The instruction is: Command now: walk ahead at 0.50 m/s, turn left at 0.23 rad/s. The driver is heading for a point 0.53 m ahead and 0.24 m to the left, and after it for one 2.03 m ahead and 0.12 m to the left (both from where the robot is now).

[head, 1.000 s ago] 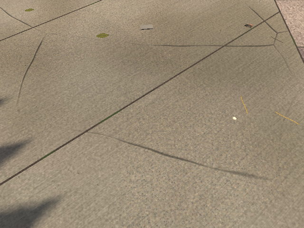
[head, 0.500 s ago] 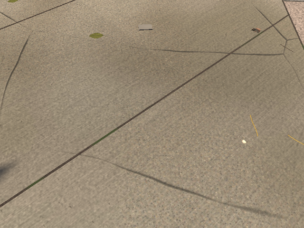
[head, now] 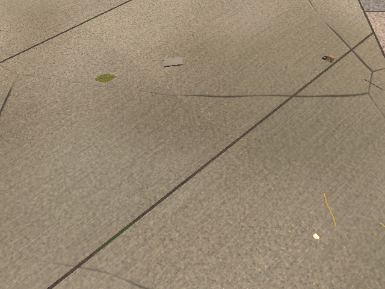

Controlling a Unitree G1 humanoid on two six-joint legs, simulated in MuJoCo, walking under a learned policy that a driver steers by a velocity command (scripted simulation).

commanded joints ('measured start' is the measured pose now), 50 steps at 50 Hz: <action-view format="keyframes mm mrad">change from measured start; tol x32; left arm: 1 126 100 32 0 7 -10 8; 50 -29 146 54 -88 9 70 61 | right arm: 1 -75 -117 -36 -98 -1 -19 -6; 50 -106 -158 -99 -290 -21 123 -36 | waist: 1 74 -110 -70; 16 57 -95 -5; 22 3 210 -501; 50 2 -142 -76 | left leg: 1 -388 119 -56 80 119 2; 19 -22 -41 131 -571 401 69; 21 493 253 -314 -500 1239 259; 25 265 242 -386 -730 626 279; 42 67 107 -463 -716 313 162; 46 -303 -183 -106 -242 -190 -12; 50 -344 -79 -92 144 -10 -107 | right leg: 1 372 -278 323 -306 -12 -149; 18 435 -256 -123 -49 793 -55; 20 263 -144 -149 377 492 38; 21 -90 17 -111 723 -488 105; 22 -208 87 120 932 -590 116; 50 255 -273 305 -169 296 -130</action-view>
